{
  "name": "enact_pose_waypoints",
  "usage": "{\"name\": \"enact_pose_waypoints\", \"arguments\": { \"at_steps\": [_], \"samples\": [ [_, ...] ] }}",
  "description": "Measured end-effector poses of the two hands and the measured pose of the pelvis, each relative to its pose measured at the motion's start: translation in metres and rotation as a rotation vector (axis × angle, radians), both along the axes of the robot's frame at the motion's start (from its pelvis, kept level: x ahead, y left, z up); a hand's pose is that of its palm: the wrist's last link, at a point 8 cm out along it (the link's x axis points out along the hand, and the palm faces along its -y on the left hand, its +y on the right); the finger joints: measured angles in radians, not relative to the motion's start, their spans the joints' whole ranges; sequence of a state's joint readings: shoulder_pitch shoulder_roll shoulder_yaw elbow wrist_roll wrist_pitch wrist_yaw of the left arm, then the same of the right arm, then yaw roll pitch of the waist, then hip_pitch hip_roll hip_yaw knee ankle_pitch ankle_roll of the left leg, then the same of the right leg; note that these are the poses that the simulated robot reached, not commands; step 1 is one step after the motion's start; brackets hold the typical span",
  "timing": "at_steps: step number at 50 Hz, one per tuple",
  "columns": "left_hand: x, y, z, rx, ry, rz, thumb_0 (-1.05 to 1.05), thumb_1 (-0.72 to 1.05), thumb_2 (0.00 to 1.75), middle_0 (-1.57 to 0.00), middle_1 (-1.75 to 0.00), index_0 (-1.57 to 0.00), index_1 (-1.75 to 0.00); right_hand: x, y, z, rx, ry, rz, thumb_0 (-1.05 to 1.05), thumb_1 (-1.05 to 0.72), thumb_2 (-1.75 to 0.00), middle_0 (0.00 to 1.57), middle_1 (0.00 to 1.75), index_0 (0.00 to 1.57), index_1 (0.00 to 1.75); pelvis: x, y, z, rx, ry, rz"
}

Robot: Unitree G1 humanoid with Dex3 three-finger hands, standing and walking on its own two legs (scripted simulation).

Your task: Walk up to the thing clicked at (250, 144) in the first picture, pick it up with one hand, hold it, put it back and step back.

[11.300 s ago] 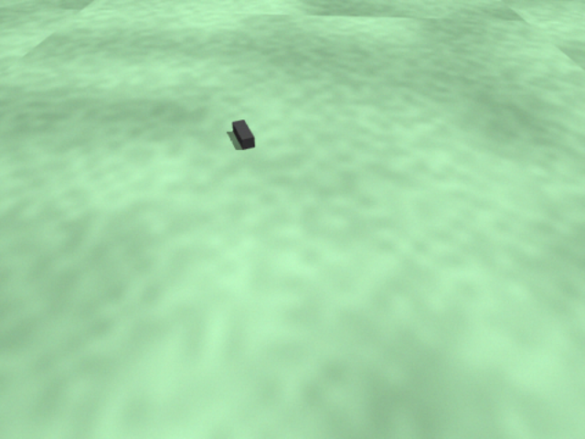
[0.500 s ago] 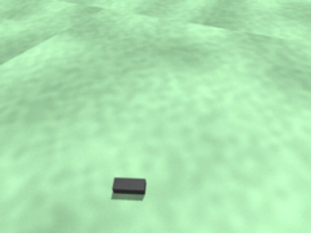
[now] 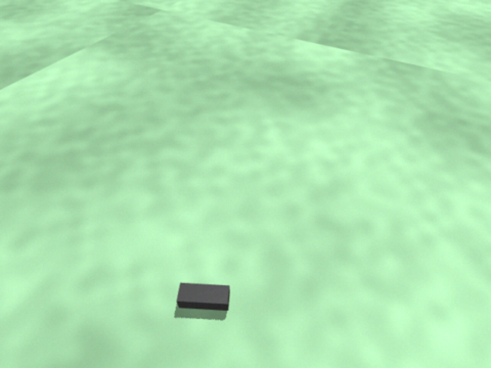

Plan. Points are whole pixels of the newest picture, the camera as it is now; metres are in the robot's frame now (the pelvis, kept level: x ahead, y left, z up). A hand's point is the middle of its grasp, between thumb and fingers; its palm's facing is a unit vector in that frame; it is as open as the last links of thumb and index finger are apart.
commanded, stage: walk up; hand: left
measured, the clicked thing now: (204, 296) +0.54 +0.15 -0.73
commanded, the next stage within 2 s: none
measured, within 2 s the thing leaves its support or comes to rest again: neither
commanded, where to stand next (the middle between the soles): +0.10 -0.03 m, yaw -3 degrees
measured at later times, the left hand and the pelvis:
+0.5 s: hand out of the picture +0.07 +0.28 -0.13, palm faces -0.01 -0.91 -0.41, open 7.4 cm; pelvis +0.02 +0.01 +0.01, yaw +1 degrees
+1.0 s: hand out of the picture +0.14 +0.29 -0.18, palm faces -0.17 -0.93 -0.33, open 7.4 cm; pelvis +0.01 +0.02 -0.02, yaw -8 degrees
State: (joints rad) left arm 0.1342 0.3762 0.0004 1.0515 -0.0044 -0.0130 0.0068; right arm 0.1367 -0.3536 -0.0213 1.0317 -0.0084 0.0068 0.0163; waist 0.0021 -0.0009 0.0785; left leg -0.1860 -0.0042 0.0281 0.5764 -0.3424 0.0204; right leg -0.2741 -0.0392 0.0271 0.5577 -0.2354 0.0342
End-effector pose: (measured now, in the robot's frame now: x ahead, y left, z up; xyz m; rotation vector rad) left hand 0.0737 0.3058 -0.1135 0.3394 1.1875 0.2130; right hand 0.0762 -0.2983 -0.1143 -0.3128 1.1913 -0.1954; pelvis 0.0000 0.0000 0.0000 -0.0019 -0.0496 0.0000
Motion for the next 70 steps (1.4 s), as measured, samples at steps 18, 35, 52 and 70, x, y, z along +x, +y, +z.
{"name": "enact_pose_waypoints", "arguments": {
  "at_steps": [18, 35, 52, 70],
  "samples": [
    [0.012, -0.018, 0.013, -0.002, -0.010, -0.016, 0.00, 0.90, 0.90, -0.20, -0.30, -0.20, -0.30, 0.027, -0.016, 0.010, 0.019, -0.041, -0.005, 0.00, -0.90, -0.90, 0.20, 0.30, 0.21, 0.30, 0.008, -0.011, 0.010, 0.009, -0.003, -0.009],
    [-0.003, 0.076, -0.009, 0.049, 0.155, 0.061, 0.00, 0.90, 0.90, -0.20, -0.30, -0.20, -0.30, 0.017, 0.022, 0.011, -0.103, 0.049, -0.025, 0.00, -0.90, -0.90, 0.20, 0.30, 0.21, 0.30, 0.038, 0.046, -0.005, -0.001, 0.001, 0.000],
    [0.072, 0.014, -0.033, -0.035, 0.002, -0.169, 0.00, 0.90, 0.90, -0.20, -0.29, -0.20, -0.30, -0.045, -0.058, 0.037, -0.286, -0.056, -0.102, 0.00, -0.90, -0.90, 0.21, 0.30, 0.21, 0.30, 0.010, 0.009, -0.027, 0.010, -0.001, -0.137],
    [0.027, 0.030, 0.017, 0.152, -0.051, -0.090, 0.00, 0.89, 0.89, -0.21, -0.30, -0.21, -0.30, -0.044, -0.015, -0.031, 0.003, 0.101, -0.054, 0.01, -0.90, -0.90, 0.20, 0.30, 0.21, 0.30, 0.019, 0.009, -0.023, -0.009, 0.016, -0.077]
  ]
}}
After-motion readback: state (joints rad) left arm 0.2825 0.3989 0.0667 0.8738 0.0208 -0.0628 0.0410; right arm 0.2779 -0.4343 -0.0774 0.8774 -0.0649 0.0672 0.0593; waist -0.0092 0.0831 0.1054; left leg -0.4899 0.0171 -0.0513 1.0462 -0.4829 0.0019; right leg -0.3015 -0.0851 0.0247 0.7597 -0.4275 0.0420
